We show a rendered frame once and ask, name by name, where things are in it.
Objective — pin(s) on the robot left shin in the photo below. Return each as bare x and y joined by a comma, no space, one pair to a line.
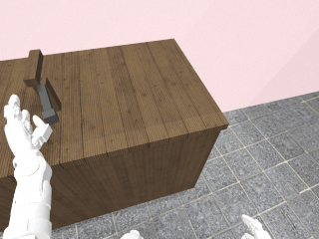
135,231

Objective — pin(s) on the tap lever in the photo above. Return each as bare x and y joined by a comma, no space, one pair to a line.
49,115

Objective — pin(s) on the counter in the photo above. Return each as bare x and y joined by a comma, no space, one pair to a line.
136,123

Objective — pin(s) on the robot right hand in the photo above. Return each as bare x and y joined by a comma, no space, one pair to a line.
255,227

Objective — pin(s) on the robot left hand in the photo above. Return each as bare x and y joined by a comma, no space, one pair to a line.
18,130

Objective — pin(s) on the left robot forearm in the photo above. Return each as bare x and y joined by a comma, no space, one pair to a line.
30,212

